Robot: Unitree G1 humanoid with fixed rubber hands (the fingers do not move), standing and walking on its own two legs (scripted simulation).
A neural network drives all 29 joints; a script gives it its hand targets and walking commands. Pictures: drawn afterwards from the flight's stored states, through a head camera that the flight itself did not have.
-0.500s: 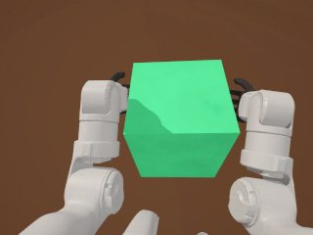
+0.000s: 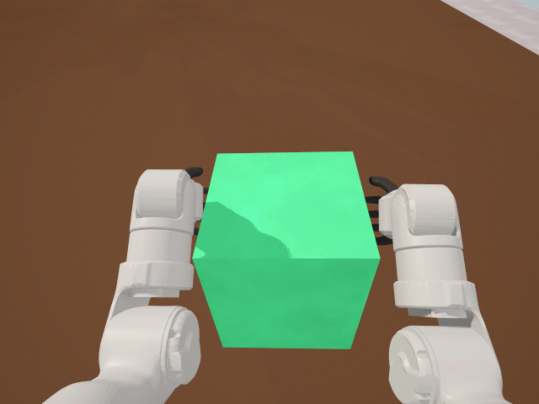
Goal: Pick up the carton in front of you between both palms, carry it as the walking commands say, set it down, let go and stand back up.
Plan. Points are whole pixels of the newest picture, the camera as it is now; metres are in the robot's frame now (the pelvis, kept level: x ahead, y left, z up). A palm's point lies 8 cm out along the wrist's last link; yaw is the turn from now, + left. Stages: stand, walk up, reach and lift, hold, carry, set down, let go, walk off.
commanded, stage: carry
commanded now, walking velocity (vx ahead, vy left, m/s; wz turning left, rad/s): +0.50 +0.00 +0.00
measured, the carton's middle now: (285, 253) +0.36 +0.00 +0.04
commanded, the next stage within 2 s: none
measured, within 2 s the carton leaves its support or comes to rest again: neither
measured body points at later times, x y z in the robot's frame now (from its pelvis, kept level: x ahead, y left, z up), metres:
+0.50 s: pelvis +0.30 -0.04 +0.01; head +0.32 -0.05 +0.46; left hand +0.61 +0.11 +0.09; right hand +0.60 -0.18 +0.08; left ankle +0.37 +0.11 -0.69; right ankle +0.25 -0.13 -0.74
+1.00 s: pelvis +0.60 +0.00 +0.01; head +0.58 +0.01 +0.46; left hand +0.90 +0.15 +0.10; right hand +0.89 -0.15 +0.09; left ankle +0.55 +0.09 -0.74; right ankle +0.73 -0.15 -0.69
